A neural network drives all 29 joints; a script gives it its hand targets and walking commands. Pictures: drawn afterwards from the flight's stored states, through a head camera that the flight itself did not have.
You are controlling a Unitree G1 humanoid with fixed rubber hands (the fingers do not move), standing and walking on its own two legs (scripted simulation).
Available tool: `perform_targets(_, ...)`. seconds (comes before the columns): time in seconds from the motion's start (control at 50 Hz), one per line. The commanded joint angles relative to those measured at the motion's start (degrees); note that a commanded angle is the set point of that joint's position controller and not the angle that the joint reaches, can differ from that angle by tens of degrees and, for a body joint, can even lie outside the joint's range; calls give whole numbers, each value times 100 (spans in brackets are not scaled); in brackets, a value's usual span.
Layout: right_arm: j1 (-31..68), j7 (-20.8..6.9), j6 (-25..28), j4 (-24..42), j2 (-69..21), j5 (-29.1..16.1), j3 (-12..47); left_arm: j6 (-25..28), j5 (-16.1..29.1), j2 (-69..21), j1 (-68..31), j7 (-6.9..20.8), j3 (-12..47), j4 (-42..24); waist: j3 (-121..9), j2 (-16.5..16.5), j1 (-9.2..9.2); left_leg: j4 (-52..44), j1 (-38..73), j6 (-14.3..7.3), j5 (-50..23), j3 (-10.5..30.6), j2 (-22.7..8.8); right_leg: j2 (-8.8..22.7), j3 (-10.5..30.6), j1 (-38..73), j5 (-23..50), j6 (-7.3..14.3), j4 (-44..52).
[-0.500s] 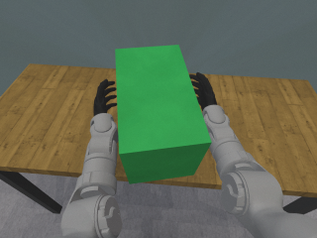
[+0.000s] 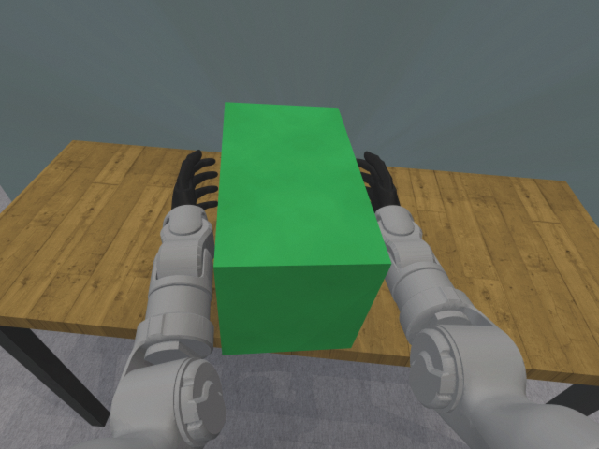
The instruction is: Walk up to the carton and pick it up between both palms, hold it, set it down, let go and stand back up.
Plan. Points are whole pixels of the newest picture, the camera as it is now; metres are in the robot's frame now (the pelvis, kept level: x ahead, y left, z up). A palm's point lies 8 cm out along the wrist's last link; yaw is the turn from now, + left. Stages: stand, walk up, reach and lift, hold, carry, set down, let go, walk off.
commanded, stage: reach and lift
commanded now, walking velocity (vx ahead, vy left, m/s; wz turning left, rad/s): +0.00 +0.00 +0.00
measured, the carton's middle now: (285, 220) +0.40 +0.06 +0.10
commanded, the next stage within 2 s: hold in 1.06 s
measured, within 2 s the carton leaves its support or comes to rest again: neither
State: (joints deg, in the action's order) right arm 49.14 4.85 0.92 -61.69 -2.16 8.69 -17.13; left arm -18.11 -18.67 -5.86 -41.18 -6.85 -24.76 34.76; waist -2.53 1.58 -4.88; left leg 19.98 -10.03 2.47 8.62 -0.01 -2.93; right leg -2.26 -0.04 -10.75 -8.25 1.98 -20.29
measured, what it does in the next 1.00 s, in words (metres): stands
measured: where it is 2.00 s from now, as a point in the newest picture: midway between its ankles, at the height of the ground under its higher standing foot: outside the picture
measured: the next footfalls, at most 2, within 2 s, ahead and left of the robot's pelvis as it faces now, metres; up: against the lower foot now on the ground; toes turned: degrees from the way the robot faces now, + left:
none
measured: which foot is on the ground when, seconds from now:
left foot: down 0.00-1.00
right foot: down 0.00-1.00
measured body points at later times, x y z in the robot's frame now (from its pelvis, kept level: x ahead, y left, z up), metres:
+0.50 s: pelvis +0.00 +0.02 +0.00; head -0.06 +0.04 +0.45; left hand +0.39 +0.20 +0.18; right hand +0.41 -0.07 +0.18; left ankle +0.02 +0.15 -0.75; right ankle +0.03 -0.09 -0.75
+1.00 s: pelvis +0.00 +0.02 +0.00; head -0.06 +0.04 +0.45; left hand +0.39 +0.20 +0.19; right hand +0.41 -0.08 +0.18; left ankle +0.02 +0.15 -0.75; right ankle +0.03 -0.09 -0.75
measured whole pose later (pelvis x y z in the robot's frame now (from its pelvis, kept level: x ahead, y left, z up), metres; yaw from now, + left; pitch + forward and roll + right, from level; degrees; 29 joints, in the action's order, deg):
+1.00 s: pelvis +0.00 +0.02 +0.00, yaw +1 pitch -8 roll +0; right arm 49.1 8.1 -10.3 -52.5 -3.9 0.0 -16.8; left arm -31.5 -18.2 -2.5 -45.0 -3.8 -20.7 28.7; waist 0.5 3.1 -0.5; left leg 20.0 -2.1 1.1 9.7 0.0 -1.7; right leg -1.0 -0.1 -1.5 -8.2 0.4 -17.9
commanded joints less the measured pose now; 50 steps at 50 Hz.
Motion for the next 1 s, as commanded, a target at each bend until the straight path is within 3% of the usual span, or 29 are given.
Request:
perform_targets(0.0, 3796, -248, -87, 1839, -3435, -434, 1668, 110, 870, -2892, -4467, 1023, 2909, -787, -2508, -8, 1016, -219, 573, -126, -688, -262, 597, 203, -482, 1692, 1467, -586, 443)
perform_targets(0.02, 3712, -228, -155, 1820, -3509, -411, 1644, 37, 855, -2832, -4292, 1022, 2854, -640, -2469, 63, 980, -284, 514, -136, -624, -282, 620, 230, -442, 1835, 1538, -592, 492)
perform_targets(0.04, 3508, -212, -196, 1694, -3334, -377, 1497, 12, 816, -2849, -4314, 1030, 2960, -773, -2389, -64, 1175, -205, 678, -48, -792, -228, 577, 165, -529, 1620, 1473, -569, 498)
perform_targets(0.06, 3519, -155, -189, 1895, -3351, -389, 1582, -71, 919, -2889, -4163, 1125, 3044, -736, -2239, 140, 1282, -157, 739, -82, -774, -222, 630, 199, -518, 1716, 1535, -613, 552)
perform_targets(0.08, 3650, -154, -287, 1667, -3437, -273, 1428, -46, 889, -2793, -4654, 1107, 2964, -747, -2271, 21, 1233, -282, 582, -133, -224, -250, 627, 267, -455, 1579, 1010, -621, 583)
perform_targets(0.1, 3110, -131, -406, 1179, -3220, -216, 1236, -168, 678, -2489, -4103, 1197, 2622, -470, -1457, 135, 1286, -394, 519, -186, -21, -275, 586, 247, -542, 1476, 683, -630, 628)
perform_targets(0.12, 3341, -224, -449, 1069, -3116, -169, 1031, -281, 581, -2600, -4184, 1202, 2637, -385, -1326, -43, 1346, -548, 482, -173, 398, -235, 587, 271, -480, 1298, 74, -567, 704)
perform_targets(0.16, 3456, -198, -398, 1729, -3182, -275, 1225, -418, 762, -2782, -4163, 1205, 2981, -808, -1826, -224, 1281, -449, 842, -49, -171, -262, 521, 160, -607, 1422, 519, -527, 583)
perform_targets(0.2, 3640, -158, -410, 1798, -3011, -435, 1222, -505, 826, -2909, -4013, 1209, 3155, -764, -1776, -292, 1456, -336, 878, 27, -493, -181, 531, 102, -627, 1505, 759, -502, 630)
perform_targets(0.22, 3539, -162, -489, 1863, -3163, -513, 1422, -569, 682, -2636, -4038, 1236, 2893, -653, -1617, -87, 1286, -401, 849, -66, -281, -197, 539, 168, -576, 1588, 635, -552, 669)
perform_targets(0.24, 3788, -246, -445, 2157, -3212, -621, 1614, -532, 756, -2922, -4186, 1150, 3086, -1163, -2057, -261, 1182, -292, 1122, 12, -677, -130, 472, 33, -638, 1457, 756, -475, 580)
perform_targets(0.26, 3763, -202, -529, 1832, -3197, -601, 1496, -563, 665, -2783, -4312, 1164, 2920, -941, -1594, -207, 1227, -401, 874, -20, -527, -196, 552, 126, -593, 1523, 739, -521, 631)
perform_targets(0.34, 3784, -169, -579, 2097, -3159, -750, 1650, -646, 831, -2826, -4232, 1181, 3218, -923, -1767, -253, 1413, -257, 1210, 21, -643, -89, 508, 88, -602, 1541, 873, -509, 657)
perform_targets(0.4, 3626, -162, -764, 1974, -3027, -822, 1673, -905, 651, -2671, -4076, 1227, 3086, -1053, -1338, -318, 1373, -343, 1115, -41, -518, -152, 512, 80, -617, 1536, 691, -523, 656)
perform_targets(0.5, 3675, -59, -920, 1847, -3129, -875, 1718, -992, 556, -2413, -4140, 1380, 2679, -786, -995, 14, 1300, -450, 913, -195, 0, -232, 578, 186, -531, 1514, 450, -594, 715)
perform_targets(0.52, 3865, -53, -862, 2151, -3061, -925, 1749, -979, 704, -2667, -4360, 1369, 3077, -1169, -1454, -130, 1431, -419, 1088, -135, -181, -242, 561, 134, -614, 1566, 528, -585, 696)
perform_targets(0.56, 4303, -51, -836, 2170, -3010, -911, 1664, -979, 873, -2585, -4600, 1361, 3130, -911, -1314, -269, 1523, -403, 872, -121, -54, -208, 547, 135, -597, 1464, 293, -528, 691)
perform_targets(0.62, 4588, 24, -798, 2788, -3332, -1053, 2028, -907, 1005, -2724, -4730, 1270, 3241, -1203, -2038, -53, 1330, -291, 1019, -142, -397, -199, 617, 124, -575, 1767, 802, -610, 653)
perform_targets(0.66, 4086, 16, -951, 2360, -3415, -1064, 2031, -909, 932, -2555, -4764, 1313, 3067, -1237, -1708, -78, 1300, -349, 965, -165, -420, -251, 615, 173, -575, 1823, 931, -607, 618)
perform_targets(0.68, 4198, 54, -948, 2198, -3215, -1006, 1879, -955, 815, -2476, -4658, 1357, 2949, -868, -1228, -76, 1461, -376, 821, -179, -76, -259, 651, 191, -515, 1697, 661, -627, 689)
perform_targets(0.72, 3872, 13, -1048, 2083, -3160, -1071, 1810, -1058, 786, -2557, -4432, 1327, 2967, -1131, -1493, -160, 1447, -347, 1067, -154, -344, -245, 580, 190, -556, 1760, 795, -570, 684)
perform_targets(0.74, 3947, 7, -1046, 2039, -3068, -1076, 1749, -1099, 674, -2486, -4228, 1401, 2712, -770, -1274, -44, 1402, -435, 1122, -158, -224, -209, 594, 167, -603, 1668, 571, -606, 728)
perform_targets(0.76, 4119, 55, -994, 2433, -3245, -1034, 1797, -1109, 706, -2615, -4453, 1422, 2830, -1005, -1657, -88, 1390, -398, 1059, -164, -233, -287, 604, 181, -544, 1812, 654, -612, 694)
perform_targets(0.78, 4451, 54, -958, 2518, -3144, -1150, 1889, -1141, 858, -2708, -4461, 1399, 3131, -1034, -1769, -350, 1438, -310, 1120, -118, -491, -235, 576, 171, -581, 1732, 817, -589, 646)
perform_targets(0.8, 4081, 45, -1033, 2108, -3095, -1118, 1802, -1127, 628, -2481, -4433, 1420, 2778, -898, -1260, -218, 1388, -338, 1096, -121, -462, -240, 557, 128, -583, 1628, 677, -551, 679)
perform_targets(0.82, 4141, 65, -1070, 2174, -3200, -1104, 1928, -1223, 532, -2375, -4206, 1488, 2610, -632, -1169, -23, 1286, -392, 990, -201, -112, -311, 626, 226, -493, 1834, 631, -626, 752)
perform_targets(0.84, 4003, 73, -1055, 2405, -3251, -1113, 1996, -1198, 459, -2448, -4146, 1484, 2456, -967, -1136, 97, 1179, -438, 1009, -246, -249, -279, 630, 164, -555, 1793, 699, -653, 766)
perform_targets(0.88, 4191, 35, -1084, 2188, -3113, -1244, 2053, -1227, 627, -2511, -4455, 1442, 2737, -975, -1149, -52, 1254, -459, 1045, -190, -253, -239, 561, 125, -604, 1603, 446, -600, 688)
perform_targets(0.98, 4624, 72, -990, 2841, -3194, -1421, 2186, -1200, 832, -2784, -4641, 1335, 3106, -1378, -1951, -255, 1292, -197, 1326, -110, -789, -221, 545, 98, -547, 1731, 952, -561, 608)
